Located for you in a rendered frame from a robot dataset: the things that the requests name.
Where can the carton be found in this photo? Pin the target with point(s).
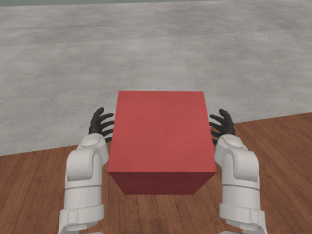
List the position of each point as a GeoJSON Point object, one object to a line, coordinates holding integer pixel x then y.
{"type": "Point", "coordinates": [161, 143]}

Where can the robot right forearm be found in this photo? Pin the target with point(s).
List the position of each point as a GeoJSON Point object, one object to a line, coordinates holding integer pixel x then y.
{"type": "Point", "coordinates": [240, 205]}

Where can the robot left hand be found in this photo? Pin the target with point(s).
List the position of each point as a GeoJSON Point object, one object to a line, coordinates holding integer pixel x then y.
{"type": "Point", "coordinates": [96, 126]}

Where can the robot right hand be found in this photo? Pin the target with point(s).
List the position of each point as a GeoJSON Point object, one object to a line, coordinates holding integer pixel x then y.
{"type": "Point", "coordinates": [227, 127]}

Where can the robot left forearm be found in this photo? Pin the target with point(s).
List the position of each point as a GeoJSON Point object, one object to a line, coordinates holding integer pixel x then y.
{"type": "Point", "coordinates": [83, 206]}

